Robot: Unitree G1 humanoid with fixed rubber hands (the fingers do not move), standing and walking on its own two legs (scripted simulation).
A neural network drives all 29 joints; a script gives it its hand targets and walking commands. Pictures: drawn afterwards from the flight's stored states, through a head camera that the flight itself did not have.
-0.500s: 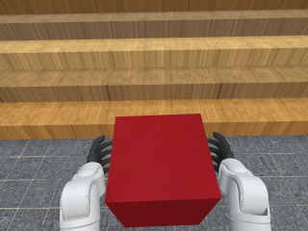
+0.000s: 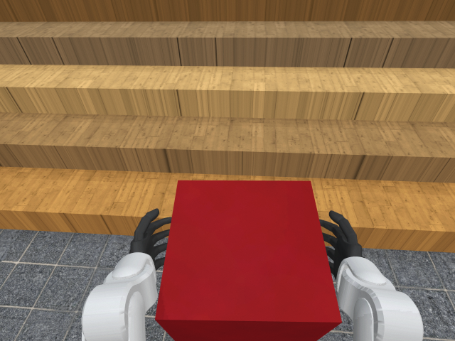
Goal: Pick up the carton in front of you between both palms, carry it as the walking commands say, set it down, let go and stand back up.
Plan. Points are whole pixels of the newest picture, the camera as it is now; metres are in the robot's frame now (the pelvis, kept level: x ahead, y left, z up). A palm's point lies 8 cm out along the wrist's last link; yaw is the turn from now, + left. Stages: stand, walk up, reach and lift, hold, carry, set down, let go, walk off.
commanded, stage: carry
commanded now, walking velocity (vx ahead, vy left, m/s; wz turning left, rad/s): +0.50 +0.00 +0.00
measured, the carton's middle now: (242, 272) +0.25 +0.01 +0.03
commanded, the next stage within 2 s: none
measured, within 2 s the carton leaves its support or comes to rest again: neither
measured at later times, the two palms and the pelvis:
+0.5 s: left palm (186, 102) +0.61 +0.15 +0.14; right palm (316, 104) +0.60 -0.15 +0.14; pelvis +0.33 +0.01 +0.00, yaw -2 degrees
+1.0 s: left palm (210, 40) +1.02 +0.14 +0.14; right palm (298, 40) +1.02 -0.16 +0.14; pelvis +0.66 -0.01 +0.00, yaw -4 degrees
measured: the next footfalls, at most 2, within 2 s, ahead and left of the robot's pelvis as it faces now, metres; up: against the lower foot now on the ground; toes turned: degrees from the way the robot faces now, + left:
left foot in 0.06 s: +0.23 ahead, +0.10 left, +0.00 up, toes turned +10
right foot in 0.58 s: +0.57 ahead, -0.09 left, +0.00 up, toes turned -10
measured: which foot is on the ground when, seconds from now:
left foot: up 0.00-0.04, down 0.06-0.60, up 0.62-1.00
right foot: down 0.00-0.08, up 0.10-0.56, down 0.58-1.00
